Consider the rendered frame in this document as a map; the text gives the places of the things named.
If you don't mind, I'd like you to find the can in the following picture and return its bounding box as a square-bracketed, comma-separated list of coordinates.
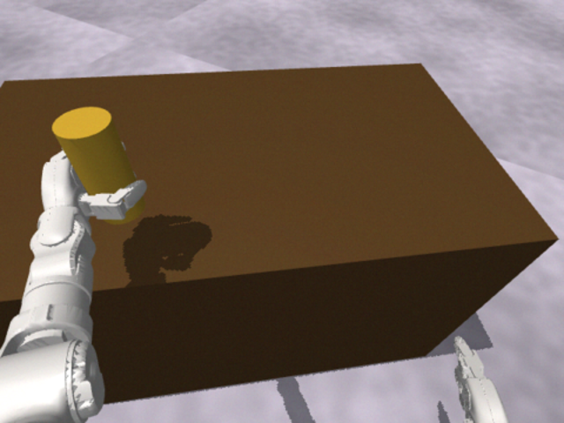
[52, 107, 145, 225]

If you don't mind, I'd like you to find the right robot hand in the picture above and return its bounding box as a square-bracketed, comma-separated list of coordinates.
[454, 336, 509, 423]

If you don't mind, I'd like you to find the left robot hand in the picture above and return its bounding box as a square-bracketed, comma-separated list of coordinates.
[41, 142, 147, 220]

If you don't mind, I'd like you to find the left robot arm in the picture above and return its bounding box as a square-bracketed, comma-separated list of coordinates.
[0, 206, 105, 423]

